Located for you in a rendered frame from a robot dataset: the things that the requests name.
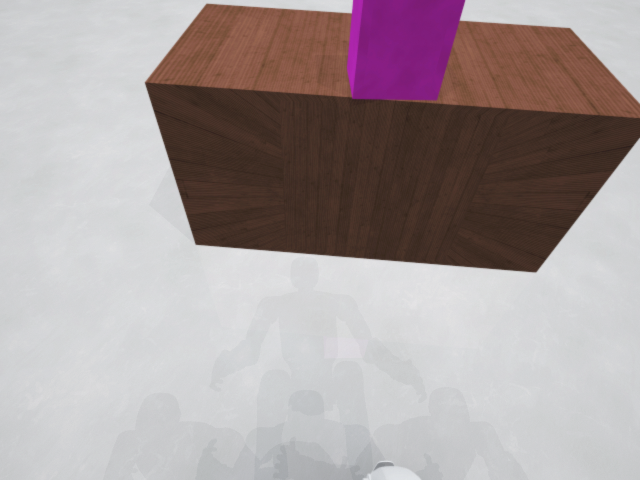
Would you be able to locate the pedestal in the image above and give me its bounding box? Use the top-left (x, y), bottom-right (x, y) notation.
top-left (145, 4), bottom-right (640, 273)

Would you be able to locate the carton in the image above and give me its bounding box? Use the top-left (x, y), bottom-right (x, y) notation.
top-left (347, 0), bottom-right (465, 100)

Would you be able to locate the right robot shin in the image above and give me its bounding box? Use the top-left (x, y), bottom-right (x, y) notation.
top-left (371, 461), bottom-right (394, 473)

